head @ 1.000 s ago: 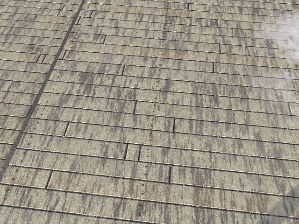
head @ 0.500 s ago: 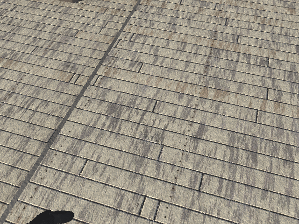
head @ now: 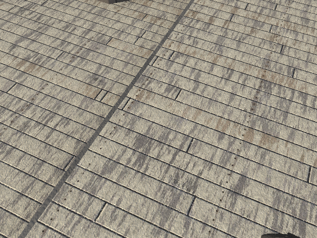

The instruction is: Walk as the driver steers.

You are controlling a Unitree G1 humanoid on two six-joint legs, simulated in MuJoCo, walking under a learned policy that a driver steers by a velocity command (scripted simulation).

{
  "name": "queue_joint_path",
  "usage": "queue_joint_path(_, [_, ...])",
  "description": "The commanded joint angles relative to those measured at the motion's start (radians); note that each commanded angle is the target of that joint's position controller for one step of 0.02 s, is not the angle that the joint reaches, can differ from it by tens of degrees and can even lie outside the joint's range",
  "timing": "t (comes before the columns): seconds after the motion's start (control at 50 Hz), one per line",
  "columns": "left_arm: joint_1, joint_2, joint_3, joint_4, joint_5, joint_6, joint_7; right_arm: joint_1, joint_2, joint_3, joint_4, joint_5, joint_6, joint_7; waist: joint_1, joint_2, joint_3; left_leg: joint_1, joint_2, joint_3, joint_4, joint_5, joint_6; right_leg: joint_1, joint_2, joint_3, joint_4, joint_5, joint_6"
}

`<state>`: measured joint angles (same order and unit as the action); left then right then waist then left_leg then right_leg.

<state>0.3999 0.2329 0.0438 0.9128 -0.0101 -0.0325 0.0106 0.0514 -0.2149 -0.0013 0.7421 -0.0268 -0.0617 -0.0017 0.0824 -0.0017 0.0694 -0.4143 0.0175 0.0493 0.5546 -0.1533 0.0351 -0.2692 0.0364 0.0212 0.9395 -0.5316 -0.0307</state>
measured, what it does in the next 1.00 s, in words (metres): steps on the spot: right foot, then left foot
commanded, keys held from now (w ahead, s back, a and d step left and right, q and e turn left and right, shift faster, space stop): e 0.54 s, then no key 0.08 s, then q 0.24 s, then w+q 0.14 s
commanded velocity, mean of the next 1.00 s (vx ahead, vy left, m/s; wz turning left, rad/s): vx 0.06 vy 0.00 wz -0.27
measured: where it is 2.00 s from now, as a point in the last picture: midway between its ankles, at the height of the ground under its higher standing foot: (165, 232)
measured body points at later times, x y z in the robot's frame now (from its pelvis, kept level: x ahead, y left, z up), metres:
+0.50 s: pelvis +0.02 -0.03 +0.01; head +0.04 -0.06 +0.46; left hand +0.22 +0.20 -0.09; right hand +0.04 -0.32 -0.13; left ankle +0.07 +0.10 -0.67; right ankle +0.02 -0.11 -0.73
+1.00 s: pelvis +0.03 -0.02 +0.01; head +0.04 -0.01 +0.46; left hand +0.22 +0.20 -0.11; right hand +0.03 -0.30 -0.11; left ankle +0.06 +0.09 -0.73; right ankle -0.01 -0.10 -0.72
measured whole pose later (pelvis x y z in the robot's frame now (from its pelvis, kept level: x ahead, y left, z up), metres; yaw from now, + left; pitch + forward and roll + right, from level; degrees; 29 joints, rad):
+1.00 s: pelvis +0.03 -0.02 +0.01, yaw -15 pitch +0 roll -1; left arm 0.19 0.26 0.03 0.79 0.03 0.01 0.01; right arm 0.27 -0.25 -0.06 0.83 -0.01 0.04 0.00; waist -0.01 0.00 0.01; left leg -0.23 -0.05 -0.11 0.49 -0.25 0.03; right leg -0.22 0.07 0.01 0.55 -0.40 -0.05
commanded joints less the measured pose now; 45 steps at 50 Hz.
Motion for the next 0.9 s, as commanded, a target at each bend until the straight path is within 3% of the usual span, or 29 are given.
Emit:
queue_joint_path(0.02, [0.031, 0.101, 0.037, -0.058, 0.019, 0.027, 0.003, 0.15, -0.113, -0.038, -0.014, 0.015, 0.016, -0.024, -0.079, 0.118, -0.167, 0.353, 0.319, -0.227, -0.191, 0.618, 0.169, -0.269, -0.057, 0.011, 0.232, 0.019, 0.01])
queue_joint_path(0.04, [0.017, 0.097, 0.041, -0.063, 0.031, 0.041, -0.005, 0.144, -0.101, -0.034, -0.009, 0.016, 0.015, -0.031, -0.064, 0.134, -0.124, 0.275, 0.286, -0.172, -0.223, 0.591, 0.149, -0.234, -0.07, 0.011, 0.208, 0.07, 0.021])
queue_joint_path(0.1, [0.028, 0.077, 0.045, -0.069, 0.032, 0.074, -0.015, 0.119, -0.115, -0.043, -0.01, 0.006, 0.007, -0.035, -0.029, 0.116, -0.141, 0.183, 0.279, -0.09, -0.261, 0.525, 0.178, -0.175, -0.052, -0.016, 0.235, 0.13, 0.044])
queue_joint_path(0.18, [-0.08, 0.066, 0.039, -0.124, 0.036, 0.098, -0.032, 0.122, -0.127, -0.052, 0.003, -0.001, 0.015, -0.036, -0.043, 0.142, -0.117, 0.156, 0.276, -0.023, -0.287, 0.279, 0.172, -0.18, -0.078, -0.035, 0.056, 0.205, 0.044])
queue_joint_path(0.3, [-0.188, 0.09, 0.033, -0.199, 0.03, 0.105, -0.05, 0.161, -0.194, -0.08, 0.016, -0.004, 0.048, -0.024, -0.087, 0.145, -0.122, 0.169, 0.324, -0.01, -0.237, 0.077, 0.156, -0.07, -0.06, -0.096, -0.185, 0.146, 0.01])
queue_joint_path(0.34, [-0.168, 0.089, 0.033, -0.206, 0.029, 0.094, -0.049, 0.151, -0.214, -0.089, 0.018, 0.004, 0.061, -0.022, -0.066, 0.119, -0.122, 0.155, 0.315, 0.019, -0.159, 0.032, 0.11, 0.02, -0.04, -0.115, -0.341, 0.196, -0.014])
queue_joint_path(0.36, [-0.137, 0.104, 0.037, -0.195, 0.031, 0.082, -0.044, 0.18, -0.205, -0.092, 0.03, 0.0, 0.069, -0.02, -0.059, 0.062, -0.124, 0.118, 0.288, 0.053, -0.079, -0.024, 0.057, 0.094, -0.03, -0.086, -0.45, 0.258, -0.028])
queue_joint_path(0.38, [-0.113, 0.174, 0.052, -0.196, 0.04, 0.066, -0.032, 0.229, -0.161, -0.085, 0.033, -0.005, 0.08, -0.012, -0.063, -0.149, -0.104, 0.026, 0.196, 0.143, 0.14, -0.176, -0.018, 0.139, -0.179, 0.147, -0.644, 0.297, -0.061])
queue_joint_path(0.4, [-0.114, 0.327, 0.086, -0.223, 0.035, 0.063, -0.026, 0.182, -0.1, -0.066, -0.043, 0.006, 0.091, -0.02, -0.057, -0.362, -0.045, -0.224, -0.005, 0.139, 0.312, -0.49, -0.087, 0.138, -0.427, 0.516, -0.698, 0.567, -0.204])
queue_joint_path(0.42, [-0.047, 0.302, 0.094, -0.2, 0.035, 0.068, -0.015, 0.11, -0.145, -0.072, -0.044, -0.007, 0.106, -0.03, 0.001, -0.201, -0.062, -0.215, 0.016, -0.015, 0.472, -0.477, -0.083, 0.113, -0.419, 0.463, -0.673, 0.606, -0.275])
queue_joint_path(0.46, [-0.176, 0.215, 0.066, -0.215, 0.027, 0.077, -0.005, 0.144, -0.139, -0.076, -0.021, 0.019, 0.103, -0.021, -0.084, -0.123, -0.041, -0.184, 0.032, -0.076, 0.487, -0.294, -0.069, 0.062, -0.277, 0.296, -0.661, 0.527, -0.214])
queue_joint_path(0.5, [-0.248, 0.175, 0.054, -0.243, 0.017, 0.076, -0.005, 0.183, -0.164, -0.086, 0.002, -0.007, 0.095, -0.016, -0.105, -0.131, -0.088, -0.155, 0.009, -0.061, 0.509, -0.216, -0.065, 0.095, -0.208, 0.234, -0.634, 0.622, -0.187])
queue_joint_path(0.52, [-0.232, 0.17, 0.052, -0.243, 0.014, 0.073, -0.009, 0.188, -0.161, -0.087, 0.002, -0.008, 0.096, -0.013, -0.101, -0.105, -0.114, -0.143, 0.0, -0.063, 0.52, -0.213, -0.068, 0.111, -0.207, 0.236, -0.623, 0.666, -0.191])
queue_joint_path(0.56, [-0.198, 0.182, 0.056, -0.235, 0.012, 0.065, -0.012, 0.182, -0.142, -0.083, -0.004, 0.002, 0.101, -0.012, -0.09, -0.078, -0.128, -0.154, -0.002, -0.07, 0.485, -0.213, -0.076, 0.155, -0.214, 0.253, -0.617, 0.677, -0.199])
queue_joint_path(0.62, [-0.162, 0.177, 0.053, -0.223, 0.021, 0.061, -0.008, 0.161, -0.129, -0.076, -0.01, 0.007, 0.11, -0.017, -0.064, -0.108, -0.12, -0.134, 0.0, -0.071, 0.385, -0.228, -0.077, 0.177, -0.224, 0.283, -0.623, 0.628, -0.208])
queue_joint_path(0.72, [-0.191, 0.124, 0.018, -0.197, 0.043, 0.053, 0.0, 0.174, -0.099, -0.056, 0.017, 0.019, 0.112, -0.018, -0.055, -0.116, -0.121, 0.107, -0.01, -0.048, 0.138, -0.246, -0.044, 0.088, -0.217, 0.241, -0.628, 0.567, -0.183])
queue_joint_path(0.76, [-0.208, 0.139, 0.013, -0.177, 0.04, 0.053, 0.007, 0.202, -0.097, -0.053, 0.036, 0.024, 0.108, -0.019, -0.079, -0.1, -0.106, 0.21, -0.03, -0.036, -0.01, -0.18, -0.027, 0.053, -0.213, 0.232, -0.603, 0.537, -0.162])
queue_joint_path(0.78, [-0.219, 0.157, 0.015, -0.171, 0.03, 0.055, 0.013, 0.217, -0.102, -0.053, 0.042, 0.022, 0.1, -0.019, -0.101, -0.079, -0.093, 0.267, -0.035, -0.036, -0.134, -0.081, -0.015, 0.028, -0.204, 0.223, -0.577, 0.523, -0.135])
queue_joint_path(0.8, [-0.204, 0.161, 0.016, -0.166, 0.029, 0.052, 0.017, 0.206, -0.129, -0.055, 0.036, 0.013, 0.088, -0.021, -0.095, -0.04, -0.089, 0.304, 0.003, -0.106, -0.202, -0.009, -0.002, 0.005, -0.188, 0.218, -0.552, 0.493, -0.095])
queue_joint_path(0.82, [-0.195, 0.144, 0.013, -0.181, 0.028, 0.05, 0.019, 0.206, -0.188, -0.061, 0.024, -0.001, 0.074, -0.023, -0.072, 0.065, -0.105, 0.311, 0.134, -0.28, -0.253, 0.083, 0.027, -0.012, -0.125, 0.159, -0.45, 0.433, -0.055])
queue_joint_path(0.84, [-0.189, 0.118, 0.01, -0.182, 0.02, 0.054, 0.018, 0.144, -0.248, -0.077, 0.025, 0.02, 0.071, -0.013, -0.026, 0.173, -0.057, 0.204, 0.215, -0.389, -0.249, 0.216, 0.104, -0.012, 0.006, 0.044, -0.447, 0.265, -0.018])
queue_joint_path(0.86, [-0.195, 0.125, 0.007, -0.167, 0.032, 0.058, 0.024, 0.134, -0.217, -0.074, 0.02, 0.021, 0.068, -0.001, -0.047, 0.187, -0.05, 0.166, 0.241, -0.431, -0.259, 0.223, 0.138, 0.025, 0.004, 0.02, -0.42, 0.219, -0.005])
queue_joint_path(0.88, [-0.206, 0.122, 0.007, -0.165, 0.034, 0.056, 0.023, 0.144, -0.193, -0.071, 0.021, 0.021, 0.068, 0.004, -0.06, 0.186, -0.07, 0.175, 0.211, -0.428, -0.274, 0.078, 0.135, 0.03, 0.018, 0.005, -0.406, 0.183, -0.005])
queue_joint_path(0.9, [-0.221, 0.119, 0.009, -0.168, 0.038, 0.05, 0.017, 0.161, -0.208, -0.081, 0.029, 0.018, 0.078, 0.005, -0.074, 0.192, -0.064, 0.188, 0.174, -0.429, -0.285, -0.14, 0.135, 0.003, 0.037, -0.02, -0.374, 0.141, -0.008])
